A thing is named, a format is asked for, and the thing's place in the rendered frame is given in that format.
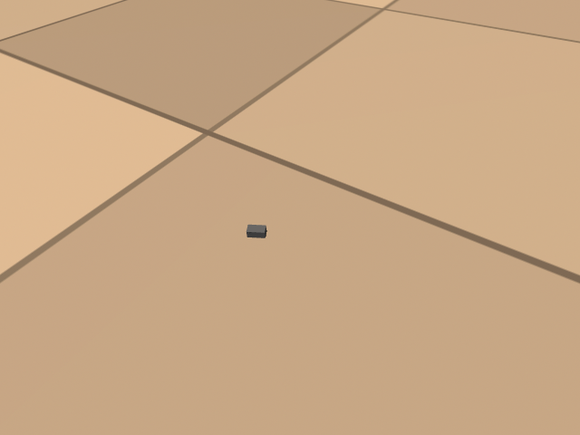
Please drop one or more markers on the small box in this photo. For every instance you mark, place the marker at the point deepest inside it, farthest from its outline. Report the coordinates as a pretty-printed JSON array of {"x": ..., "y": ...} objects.
[{"x": 256, "y": 231}]

